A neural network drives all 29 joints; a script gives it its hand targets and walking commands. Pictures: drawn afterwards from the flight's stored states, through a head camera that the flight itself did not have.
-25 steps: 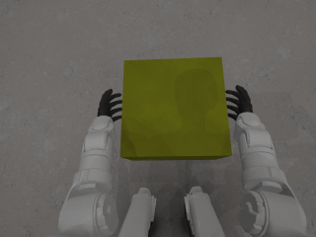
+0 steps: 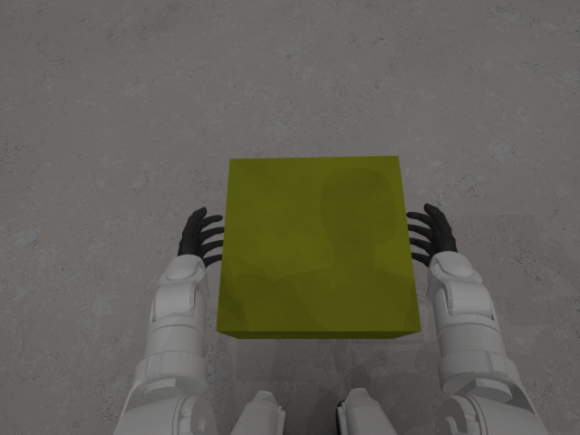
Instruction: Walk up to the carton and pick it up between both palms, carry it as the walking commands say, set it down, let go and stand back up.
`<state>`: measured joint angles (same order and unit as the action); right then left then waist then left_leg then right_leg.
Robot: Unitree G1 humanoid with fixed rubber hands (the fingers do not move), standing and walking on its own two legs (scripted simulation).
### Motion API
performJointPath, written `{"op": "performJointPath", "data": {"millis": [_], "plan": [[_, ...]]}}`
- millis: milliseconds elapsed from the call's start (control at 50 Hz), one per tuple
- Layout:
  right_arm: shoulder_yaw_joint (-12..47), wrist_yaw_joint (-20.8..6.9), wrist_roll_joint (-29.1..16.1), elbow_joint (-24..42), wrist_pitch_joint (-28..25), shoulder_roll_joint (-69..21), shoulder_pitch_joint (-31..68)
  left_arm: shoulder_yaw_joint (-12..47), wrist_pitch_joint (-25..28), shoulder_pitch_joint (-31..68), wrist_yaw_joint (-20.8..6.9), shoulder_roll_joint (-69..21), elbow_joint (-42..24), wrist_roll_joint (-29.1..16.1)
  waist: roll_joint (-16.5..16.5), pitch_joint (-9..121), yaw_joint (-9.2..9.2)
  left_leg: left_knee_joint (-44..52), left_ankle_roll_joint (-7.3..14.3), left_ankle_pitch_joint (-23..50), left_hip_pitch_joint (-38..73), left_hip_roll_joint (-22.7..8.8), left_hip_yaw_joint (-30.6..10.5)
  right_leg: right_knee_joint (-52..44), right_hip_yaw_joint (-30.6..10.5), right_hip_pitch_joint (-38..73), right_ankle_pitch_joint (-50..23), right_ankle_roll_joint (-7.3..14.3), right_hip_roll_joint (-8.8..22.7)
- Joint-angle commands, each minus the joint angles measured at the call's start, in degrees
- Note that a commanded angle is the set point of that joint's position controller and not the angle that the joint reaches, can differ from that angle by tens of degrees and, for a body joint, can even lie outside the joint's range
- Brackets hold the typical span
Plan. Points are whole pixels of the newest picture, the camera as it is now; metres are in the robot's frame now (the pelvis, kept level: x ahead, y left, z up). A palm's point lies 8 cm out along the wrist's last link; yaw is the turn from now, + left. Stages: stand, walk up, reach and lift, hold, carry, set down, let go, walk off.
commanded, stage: reach and lift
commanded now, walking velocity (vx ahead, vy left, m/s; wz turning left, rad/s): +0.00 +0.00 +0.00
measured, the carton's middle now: (314, 252) +0.42 +0.00 -0.12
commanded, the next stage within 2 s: none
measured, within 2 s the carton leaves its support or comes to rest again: neither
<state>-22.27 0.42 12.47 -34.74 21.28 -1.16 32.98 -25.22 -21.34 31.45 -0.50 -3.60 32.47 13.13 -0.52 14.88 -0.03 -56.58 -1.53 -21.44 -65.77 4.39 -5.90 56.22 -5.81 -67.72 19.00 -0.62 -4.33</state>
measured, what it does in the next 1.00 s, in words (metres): rises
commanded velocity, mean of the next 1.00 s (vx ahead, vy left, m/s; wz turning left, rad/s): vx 0.00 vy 0.00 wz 0.00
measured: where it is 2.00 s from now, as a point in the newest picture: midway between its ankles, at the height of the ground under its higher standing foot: outside the picture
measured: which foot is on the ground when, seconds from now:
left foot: down 0.00-1.00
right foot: down 0.00-1.00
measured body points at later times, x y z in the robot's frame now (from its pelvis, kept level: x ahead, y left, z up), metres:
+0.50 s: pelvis +0.02 +0.00 +0.05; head +0.11 -0.01 +0.50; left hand +0.36 +0.18 +0.02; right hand +0.37 -0.19 +0.02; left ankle +0.03 +0.13 -0.66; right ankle +0.05 -0.12 -0.66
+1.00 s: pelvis +0.03 +0.00 +0.08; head +0.03 +0.00 +0.53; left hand +0.34 +0.18 +0.09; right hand +0.35 -0.18 +0.08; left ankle +0.03 +0.13 -0.66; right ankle +0.05 -0.12 -0.66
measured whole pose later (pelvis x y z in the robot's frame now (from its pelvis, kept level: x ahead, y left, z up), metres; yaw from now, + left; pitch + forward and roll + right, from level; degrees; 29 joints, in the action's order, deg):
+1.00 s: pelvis +0.03 +0.00 +0.08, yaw +0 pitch +6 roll +0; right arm -19.4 -3.5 15.1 -22.7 31.5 -4.2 17.3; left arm -19.9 -31.3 16.8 -2.7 -6.6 21.8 16.1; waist -0.8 6.3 0.5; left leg -24.2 -0.5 -11.6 -18.1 2.4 -6.9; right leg 23.9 -6.3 -19.8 9.6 0.1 -2.8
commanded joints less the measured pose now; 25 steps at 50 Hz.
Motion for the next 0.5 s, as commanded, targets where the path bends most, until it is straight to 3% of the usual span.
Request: {"op": "performJointPath", "data": {"millis": [0, 480], "plan": [[30.5, -19.6, -9.2, 0.9, -1.1, -54.3, 28.8, 31.6, 1.0, 30.9, -18.4, -53.0, 0.1, -9.3, 1.1, 36.2, -0.34, 8.1, 1.4, 16.7, 19.6, 2.5, 4.9, -7.5, 4.0, 29.9, -17.2, 0.5, -1.6], [32.8, -20.8, -8.0, 7.5, 1.8, -53.7, 18.4, 35.9, -1.9, 20.1, -18.7, -53.9, -6.3, -8.0, 1.1, 24.7, -0.29, 23.7, 1.4, 21.7, 38.9, 1.7, 3.1, -22.5, 3.4, 45.6, -21.8, 1.0, -1.0]]}}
